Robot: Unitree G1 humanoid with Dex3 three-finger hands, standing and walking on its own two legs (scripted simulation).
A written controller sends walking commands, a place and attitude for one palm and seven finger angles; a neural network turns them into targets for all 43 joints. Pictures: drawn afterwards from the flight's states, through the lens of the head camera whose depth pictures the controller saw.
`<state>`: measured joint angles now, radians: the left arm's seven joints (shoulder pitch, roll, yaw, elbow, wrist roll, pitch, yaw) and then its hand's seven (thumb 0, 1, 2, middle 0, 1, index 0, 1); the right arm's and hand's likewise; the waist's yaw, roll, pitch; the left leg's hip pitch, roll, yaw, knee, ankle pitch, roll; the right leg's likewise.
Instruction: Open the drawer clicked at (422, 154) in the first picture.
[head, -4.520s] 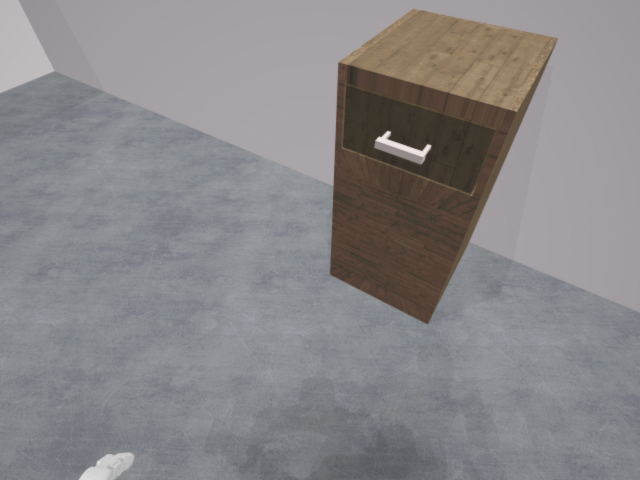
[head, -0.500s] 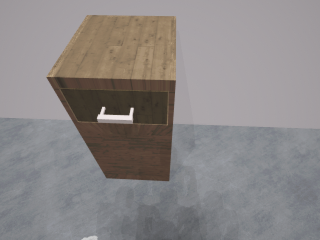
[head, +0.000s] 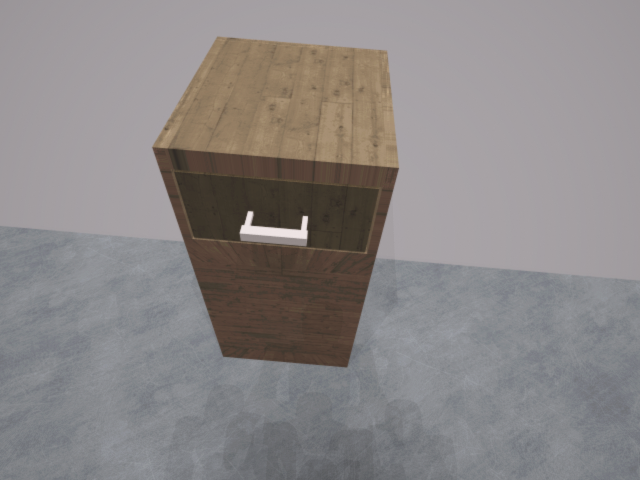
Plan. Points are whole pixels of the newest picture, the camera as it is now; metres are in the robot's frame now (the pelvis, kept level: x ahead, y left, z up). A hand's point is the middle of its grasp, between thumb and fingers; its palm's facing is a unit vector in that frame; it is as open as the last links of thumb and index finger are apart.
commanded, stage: come to a stop and stand still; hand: left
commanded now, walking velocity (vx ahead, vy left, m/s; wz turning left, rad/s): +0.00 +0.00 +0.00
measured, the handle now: (275, 227) +0.55 +0.13 -0.07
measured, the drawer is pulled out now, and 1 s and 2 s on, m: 0.00 0.00 0.00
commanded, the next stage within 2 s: look again from close up in 0.72 s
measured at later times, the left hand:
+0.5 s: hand out of the picture -0.05 +0.11 -0.18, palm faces +0.03 -0.99 -0.16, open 7.3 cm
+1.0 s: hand out of the picture -0.02 +0.11 -0.18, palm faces +0.04 -0.99 -0.16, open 7.4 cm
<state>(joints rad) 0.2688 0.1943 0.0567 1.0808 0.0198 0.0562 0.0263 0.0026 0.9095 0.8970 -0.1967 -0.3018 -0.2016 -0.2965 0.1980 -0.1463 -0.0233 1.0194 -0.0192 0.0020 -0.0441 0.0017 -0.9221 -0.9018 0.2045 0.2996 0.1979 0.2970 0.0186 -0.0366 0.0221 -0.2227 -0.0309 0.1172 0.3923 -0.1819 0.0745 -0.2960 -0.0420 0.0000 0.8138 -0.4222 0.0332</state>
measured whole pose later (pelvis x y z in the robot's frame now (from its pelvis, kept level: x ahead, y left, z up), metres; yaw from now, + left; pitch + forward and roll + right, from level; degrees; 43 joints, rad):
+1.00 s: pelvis +0.00 -0.03 -0.01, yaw +1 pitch +1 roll -1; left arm 0.35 0.09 -0.01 1.10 0.02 -0.04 0.05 0.00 0.91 0.90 -0.20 -0.30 -0.20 -0.30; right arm 0.32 -0.14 0.01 1.09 -0.02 -0.02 -0.03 0.02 -0.93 -0.90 0.20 0.30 0.19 0.30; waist -0.02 0.03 0.00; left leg -0.30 0.03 0.03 0.58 -0.30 0.01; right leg -0.14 0.04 -0.08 0.49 -0.36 -0.04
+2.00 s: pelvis -0.02 -0.04 -0.06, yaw -1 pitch +11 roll +2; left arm 0.37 0.34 -0.06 0.06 1.11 -0.09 0.55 0.00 0.40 0.69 -0.26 -0.61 -0.27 -0.61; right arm 0.04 -0.26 -0.04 0.55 -0.08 0.08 -0.02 0.01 -0.90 -0.90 0.20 0.30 0.20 0.30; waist 0.11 0.01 -0.14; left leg -0.71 -0.06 0.00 0.95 -0.44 0.02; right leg -0.71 0.08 -0.04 0.97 -0.46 -0.11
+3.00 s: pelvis +0.00 +0.03 -0.01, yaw +0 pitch +3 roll -1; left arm -0.15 0.47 -0.08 0.11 0.93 0.12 0.07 0.00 -0.49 0.30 -0.32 -1.20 -0.32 -1.19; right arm 0.13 -0.23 0.02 0.61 0.01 0.18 -0.02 0.01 -0.90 -0.90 0.21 0.30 0.20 0.30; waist 0.07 0.08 -0.03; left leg -0.30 -0.11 -0.01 0.53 -0.27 0.11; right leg -0.29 0.03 -0.01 0.52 -0.29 -0.01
